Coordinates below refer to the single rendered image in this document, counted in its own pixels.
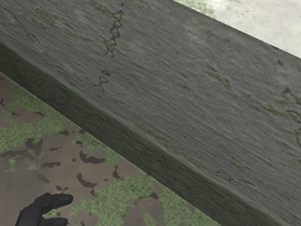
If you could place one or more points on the left robot hand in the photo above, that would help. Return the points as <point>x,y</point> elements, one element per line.
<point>31,215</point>

